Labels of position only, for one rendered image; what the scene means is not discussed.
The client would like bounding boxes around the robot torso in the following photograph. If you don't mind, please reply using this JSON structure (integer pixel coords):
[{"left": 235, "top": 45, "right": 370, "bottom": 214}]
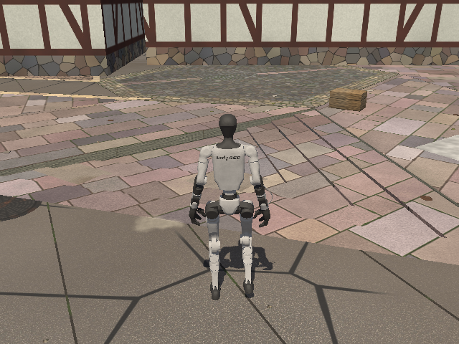
[{"left": 212, "top": 144, "right": 245, "bottom": 215}]

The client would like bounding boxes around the robot right shin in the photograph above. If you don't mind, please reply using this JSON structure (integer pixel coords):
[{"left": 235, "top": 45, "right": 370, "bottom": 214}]
[{"left": 242, "top": 234, "right": 252, "bottom": 284}]

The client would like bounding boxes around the right robot upper arm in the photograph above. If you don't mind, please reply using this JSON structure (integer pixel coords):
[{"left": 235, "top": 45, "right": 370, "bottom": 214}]
[{"left": 243, "top": 145, "right": 261, "bottom": 186}]

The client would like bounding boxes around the left robot forearm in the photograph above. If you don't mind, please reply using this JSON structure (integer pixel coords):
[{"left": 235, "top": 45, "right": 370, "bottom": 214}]
[{"left": 190, "top": 175, "right": 204, "bottom": 209}]

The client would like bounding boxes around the left robot upper arm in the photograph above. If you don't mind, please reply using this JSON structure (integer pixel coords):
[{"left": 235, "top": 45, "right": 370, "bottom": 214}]
[{"left": 196, "top": 145, "right": 214, "bottom": 186}]

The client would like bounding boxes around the right robot hand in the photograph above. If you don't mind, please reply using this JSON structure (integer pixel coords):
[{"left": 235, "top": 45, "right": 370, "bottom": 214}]
[{"left": 253, "top": 208, "right": 270, "bottom": 227}]

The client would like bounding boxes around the left robot hand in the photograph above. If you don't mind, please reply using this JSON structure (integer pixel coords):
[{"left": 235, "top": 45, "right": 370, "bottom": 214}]
[{"left": 189, "top": 207, "right": 206, "bottom": 226}]

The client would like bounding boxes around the right robot forearm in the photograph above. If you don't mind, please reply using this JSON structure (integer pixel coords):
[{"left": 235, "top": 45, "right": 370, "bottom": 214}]
[{"left": 254, "top": 175, "right": 269, "bottom": 210}]

